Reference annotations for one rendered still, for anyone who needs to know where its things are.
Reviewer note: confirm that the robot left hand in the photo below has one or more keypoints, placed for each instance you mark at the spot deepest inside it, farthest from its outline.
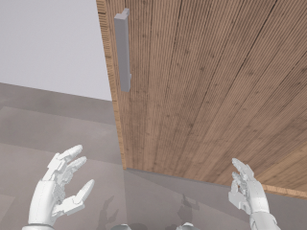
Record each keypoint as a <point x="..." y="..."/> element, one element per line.
<point x="50" y="189"/>

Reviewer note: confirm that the robot right hand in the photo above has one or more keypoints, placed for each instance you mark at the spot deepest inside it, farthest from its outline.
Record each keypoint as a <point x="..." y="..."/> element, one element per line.
<point x="253" y="198"/>

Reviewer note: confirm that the wardrobe door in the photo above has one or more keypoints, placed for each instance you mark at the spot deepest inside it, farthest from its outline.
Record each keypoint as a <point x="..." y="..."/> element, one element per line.
<point x="290" y="172"/>
<point x="211" y="80"/>

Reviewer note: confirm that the handle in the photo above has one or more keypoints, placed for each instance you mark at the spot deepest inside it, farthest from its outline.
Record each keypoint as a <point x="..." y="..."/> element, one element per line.
<point x="121" y="26"/>

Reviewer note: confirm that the robot right forearm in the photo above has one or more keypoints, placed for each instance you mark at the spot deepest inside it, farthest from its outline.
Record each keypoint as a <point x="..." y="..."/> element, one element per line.
<point x="262" y="221"/>

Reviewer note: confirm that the right robot shin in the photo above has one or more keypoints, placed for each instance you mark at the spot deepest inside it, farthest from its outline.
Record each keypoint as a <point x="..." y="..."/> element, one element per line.
<point x="187" y="223"/>

